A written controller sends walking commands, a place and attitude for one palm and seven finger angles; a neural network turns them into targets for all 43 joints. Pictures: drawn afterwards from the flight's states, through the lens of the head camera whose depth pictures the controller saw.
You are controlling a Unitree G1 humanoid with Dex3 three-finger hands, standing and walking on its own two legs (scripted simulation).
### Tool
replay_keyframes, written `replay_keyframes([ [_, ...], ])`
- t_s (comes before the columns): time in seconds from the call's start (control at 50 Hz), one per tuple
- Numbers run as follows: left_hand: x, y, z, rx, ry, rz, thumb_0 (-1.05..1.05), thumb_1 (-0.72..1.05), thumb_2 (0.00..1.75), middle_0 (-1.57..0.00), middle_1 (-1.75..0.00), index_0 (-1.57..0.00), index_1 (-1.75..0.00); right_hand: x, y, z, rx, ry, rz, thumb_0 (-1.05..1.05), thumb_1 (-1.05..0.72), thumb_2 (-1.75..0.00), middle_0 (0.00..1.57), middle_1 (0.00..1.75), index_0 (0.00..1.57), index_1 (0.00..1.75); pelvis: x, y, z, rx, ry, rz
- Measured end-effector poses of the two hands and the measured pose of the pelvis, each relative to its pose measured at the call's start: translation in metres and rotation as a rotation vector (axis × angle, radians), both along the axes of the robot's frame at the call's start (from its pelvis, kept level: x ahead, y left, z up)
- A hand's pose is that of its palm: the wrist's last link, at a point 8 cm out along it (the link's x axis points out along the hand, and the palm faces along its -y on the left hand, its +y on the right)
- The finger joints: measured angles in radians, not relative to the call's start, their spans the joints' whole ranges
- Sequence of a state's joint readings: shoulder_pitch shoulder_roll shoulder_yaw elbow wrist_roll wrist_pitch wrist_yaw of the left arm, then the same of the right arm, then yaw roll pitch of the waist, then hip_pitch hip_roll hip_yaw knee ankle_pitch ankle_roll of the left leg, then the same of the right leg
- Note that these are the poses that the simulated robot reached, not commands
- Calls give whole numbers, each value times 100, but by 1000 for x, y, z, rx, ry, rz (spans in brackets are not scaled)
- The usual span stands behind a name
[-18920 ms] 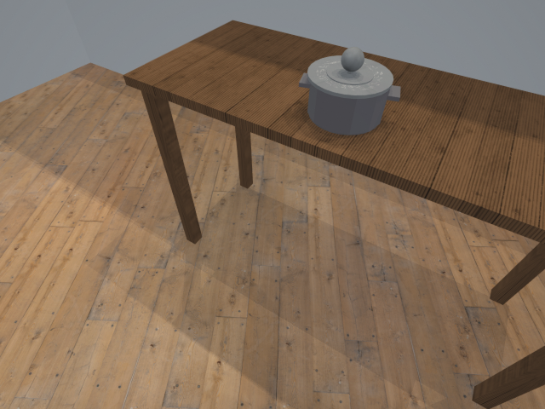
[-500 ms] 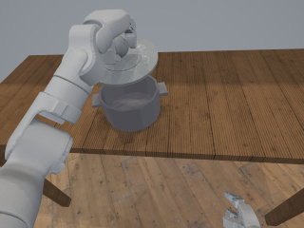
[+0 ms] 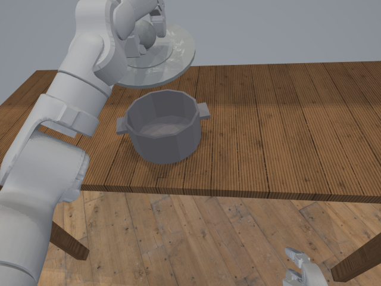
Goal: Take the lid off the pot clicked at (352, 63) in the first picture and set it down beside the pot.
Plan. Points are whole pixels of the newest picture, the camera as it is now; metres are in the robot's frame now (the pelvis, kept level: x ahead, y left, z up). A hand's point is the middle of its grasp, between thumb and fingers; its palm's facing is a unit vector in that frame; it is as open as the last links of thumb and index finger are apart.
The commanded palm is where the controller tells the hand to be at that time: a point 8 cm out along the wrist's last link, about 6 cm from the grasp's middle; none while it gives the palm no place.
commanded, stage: lift the lid straight up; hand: left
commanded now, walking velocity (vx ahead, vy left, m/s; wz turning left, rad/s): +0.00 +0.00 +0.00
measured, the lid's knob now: (142, 34) +0.48 +0.09 +0.30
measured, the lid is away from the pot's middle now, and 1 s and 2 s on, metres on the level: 0.01 0.08 0.20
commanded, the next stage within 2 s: move the lid sideways beside the pot in 0.30 s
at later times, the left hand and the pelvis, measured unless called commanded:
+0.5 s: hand (136, 28) +0.46 +0.09 +0.33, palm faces -0.05 -0.01 -1.00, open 7.7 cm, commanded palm +0.42 +0.11 +0.39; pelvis +0.00 +0.00 +0.00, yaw +0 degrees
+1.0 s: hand (102, 32) +0.47 +0.15 +0.32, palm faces -0.07 -0.03 -1.00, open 7.7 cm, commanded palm +0.43 +0.17 +0.39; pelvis +0.01 +0.00 +0.00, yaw +0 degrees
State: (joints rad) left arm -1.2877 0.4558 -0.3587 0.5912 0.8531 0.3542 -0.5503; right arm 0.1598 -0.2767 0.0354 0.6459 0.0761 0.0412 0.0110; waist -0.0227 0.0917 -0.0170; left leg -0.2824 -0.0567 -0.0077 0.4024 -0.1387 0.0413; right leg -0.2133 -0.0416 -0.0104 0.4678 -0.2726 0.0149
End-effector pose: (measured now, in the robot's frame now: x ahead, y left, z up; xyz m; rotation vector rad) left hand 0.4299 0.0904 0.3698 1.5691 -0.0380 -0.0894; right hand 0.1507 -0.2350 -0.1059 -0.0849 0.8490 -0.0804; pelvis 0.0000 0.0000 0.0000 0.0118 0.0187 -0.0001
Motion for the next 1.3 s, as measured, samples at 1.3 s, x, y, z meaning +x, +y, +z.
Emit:
replay_keyframes([
  [1.3, 13, 114, 3, -15, 36, 249, 2, 13, 96, -71, -78, -73, -82, 3, -4, 2, -45, 57, -19, 2, -91, -90, 20, 29, 20, 29, 11, 5, 0, -11, 27, 14],
])
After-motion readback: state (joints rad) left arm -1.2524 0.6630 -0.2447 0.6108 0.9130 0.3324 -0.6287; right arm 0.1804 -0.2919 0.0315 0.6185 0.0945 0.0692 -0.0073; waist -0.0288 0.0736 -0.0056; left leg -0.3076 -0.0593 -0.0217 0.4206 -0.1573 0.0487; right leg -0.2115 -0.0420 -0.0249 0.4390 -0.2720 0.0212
